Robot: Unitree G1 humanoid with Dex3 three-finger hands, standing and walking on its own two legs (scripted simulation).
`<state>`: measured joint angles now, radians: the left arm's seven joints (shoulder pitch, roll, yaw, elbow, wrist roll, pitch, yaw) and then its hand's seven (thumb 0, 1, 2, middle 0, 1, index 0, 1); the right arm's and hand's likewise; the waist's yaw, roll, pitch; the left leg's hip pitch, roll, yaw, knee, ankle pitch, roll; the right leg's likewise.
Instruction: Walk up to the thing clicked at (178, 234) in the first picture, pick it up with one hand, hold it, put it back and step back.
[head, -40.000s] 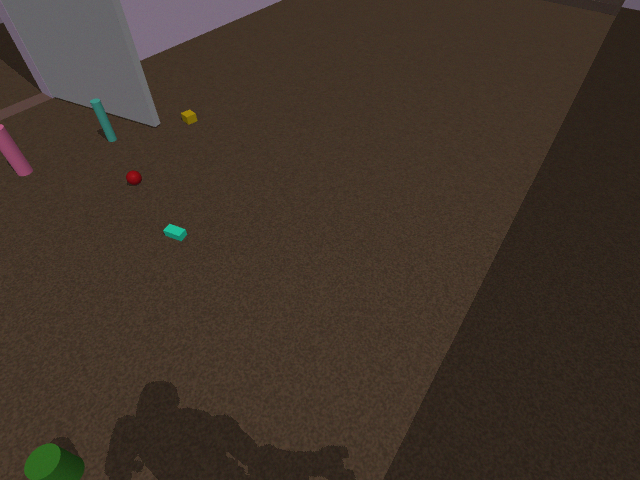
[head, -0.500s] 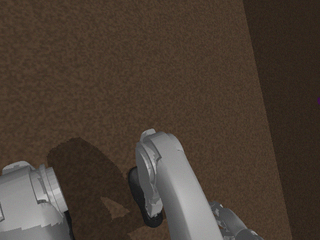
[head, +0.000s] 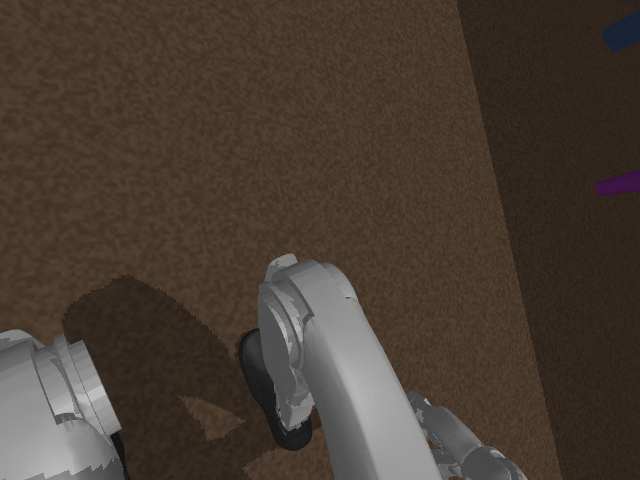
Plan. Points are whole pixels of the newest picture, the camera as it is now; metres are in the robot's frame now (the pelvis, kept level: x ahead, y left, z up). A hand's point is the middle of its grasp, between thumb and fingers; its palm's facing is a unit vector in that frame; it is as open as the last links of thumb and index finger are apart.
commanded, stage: rest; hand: left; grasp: from above
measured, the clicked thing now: out of the picture +0.45 +0.37 -0.28
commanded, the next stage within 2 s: open in 0.18 s
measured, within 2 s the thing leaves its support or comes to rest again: neither
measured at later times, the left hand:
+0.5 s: hand out of the picture +0.43 +0.36 -0.24, palm faces -0.44 -0.15 -0.88, open 7.9 cm
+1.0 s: hand out of the picture +0.44 +0.36 -0.24, palm faces -0.45 -0.15 -0.88, open 12.2 cm
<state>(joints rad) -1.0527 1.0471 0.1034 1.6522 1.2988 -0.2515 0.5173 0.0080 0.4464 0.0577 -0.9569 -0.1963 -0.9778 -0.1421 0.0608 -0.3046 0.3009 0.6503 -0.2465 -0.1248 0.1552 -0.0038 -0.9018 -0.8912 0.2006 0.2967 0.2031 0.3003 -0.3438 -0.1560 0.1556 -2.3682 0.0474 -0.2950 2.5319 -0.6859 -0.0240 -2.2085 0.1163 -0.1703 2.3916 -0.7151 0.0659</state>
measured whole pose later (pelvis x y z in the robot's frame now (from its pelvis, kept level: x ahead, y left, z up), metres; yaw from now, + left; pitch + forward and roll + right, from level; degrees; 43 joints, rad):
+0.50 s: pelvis +0.00 +0.00 +0.00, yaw -1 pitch +26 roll -15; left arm -1.06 1.08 0.08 1.69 1.29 -0.26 0.55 0.00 0.38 0.17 -0.84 -0.30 -0.87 -0.25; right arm 0.05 -0.32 0.34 0.64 -0.26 -0.15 0.17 0.00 -0.90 -0.89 0.20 0.30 0.20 0.30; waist -0.35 -0.17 0.17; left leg -2.36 0.05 -0.31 2.54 -0.68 -0.02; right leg -2.20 0.13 -0.18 2.38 -0.70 0.07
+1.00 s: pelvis +0.00 +0.00 +0.00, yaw -1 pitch +26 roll -15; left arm -1.06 1.09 0.07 1.67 1.28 -0.26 0.52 0.00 -0.18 0.69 -0.35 -0.76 -0.37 -0.73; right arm 0.05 -0.33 0.35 0.62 -0.26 -0.15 0.17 0.00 -0.90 -0.89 0.20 0.30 0.20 0.30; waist -0.35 -0.17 0.18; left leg -2.36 0.05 -0.31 2.54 -0.68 -0.02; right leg -2.19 0.12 -0.19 2.38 -0.70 0.07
